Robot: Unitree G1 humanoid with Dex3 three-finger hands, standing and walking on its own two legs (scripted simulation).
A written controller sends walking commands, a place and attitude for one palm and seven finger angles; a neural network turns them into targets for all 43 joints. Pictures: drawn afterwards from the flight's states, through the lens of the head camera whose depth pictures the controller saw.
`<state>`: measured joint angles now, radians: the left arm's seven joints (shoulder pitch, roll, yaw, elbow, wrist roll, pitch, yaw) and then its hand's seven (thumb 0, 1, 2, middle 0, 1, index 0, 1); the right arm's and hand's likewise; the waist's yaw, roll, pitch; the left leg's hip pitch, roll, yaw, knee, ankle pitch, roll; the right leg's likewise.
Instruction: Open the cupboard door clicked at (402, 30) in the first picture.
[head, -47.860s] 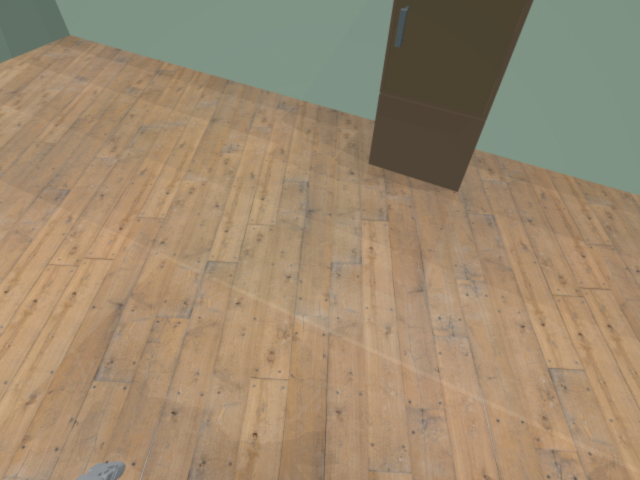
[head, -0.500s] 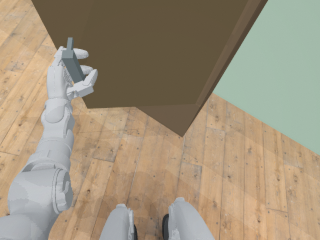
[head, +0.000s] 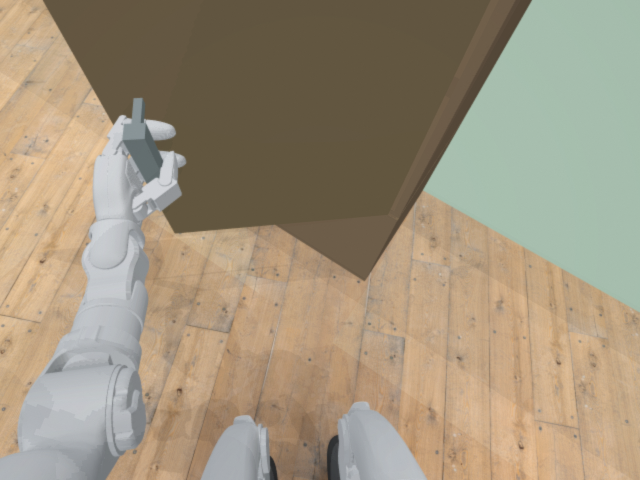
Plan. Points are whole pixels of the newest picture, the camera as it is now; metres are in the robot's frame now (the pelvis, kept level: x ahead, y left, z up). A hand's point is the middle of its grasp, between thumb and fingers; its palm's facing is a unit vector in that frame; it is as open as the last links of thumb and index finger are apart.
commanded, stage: pull the door open along its arc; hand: left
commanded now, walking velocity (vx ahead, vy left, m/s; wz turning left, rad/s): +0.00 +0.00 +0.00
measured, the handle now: (152, 152) +0.52 +0.19 +0.03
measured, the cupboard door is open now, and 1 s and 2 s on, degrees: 41 78 78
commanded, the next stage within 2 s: open thumb and fingers to let go in 0.70 s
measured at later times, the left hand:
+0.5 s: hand (237, 308) +0.31 +0.08 +0.04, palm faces +0.37 -0.93 +0.02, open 5.8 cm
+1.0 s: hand (279, 342) +0.27 +0.03 +0.03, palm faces +0.46 -0.89 -0.05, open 6.6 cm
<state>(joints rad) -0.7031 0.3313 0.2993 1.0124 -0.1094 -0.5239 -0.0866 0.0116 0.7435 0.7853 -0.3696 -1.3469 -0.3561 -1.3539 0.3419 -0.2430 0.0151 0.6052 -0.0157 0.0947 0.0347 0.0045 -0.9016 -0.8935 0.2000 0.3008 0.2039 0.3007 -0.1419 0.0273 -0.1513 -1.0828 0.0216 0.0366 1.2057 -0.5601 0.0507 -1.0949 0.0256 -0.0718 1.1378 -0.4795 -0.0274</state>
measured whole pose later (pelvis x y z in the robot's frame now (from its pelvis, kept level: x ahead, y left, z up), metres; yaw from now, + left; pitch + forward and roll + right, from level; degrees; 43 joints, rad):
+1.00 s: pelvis +0.00 -0.07 +0.00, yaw +6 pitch +18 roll +2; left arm 0.20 -0.09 -0.21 0.15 0.11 -0.36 0.55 0.01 0.56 0.75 -0.37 -1.31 -0.39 -1.33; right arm 0.18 -0.19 -0.01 0.58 -0.08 -0.09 0.01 0.01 -0.90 -0.89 0.20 0.30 0.20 0.30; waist -0.01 0.02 -0.19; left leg -0.93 -0.01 -0.05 1.15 -0.54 -0.05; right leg -0.95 0.00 -0.15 1.18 -0.55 -0.13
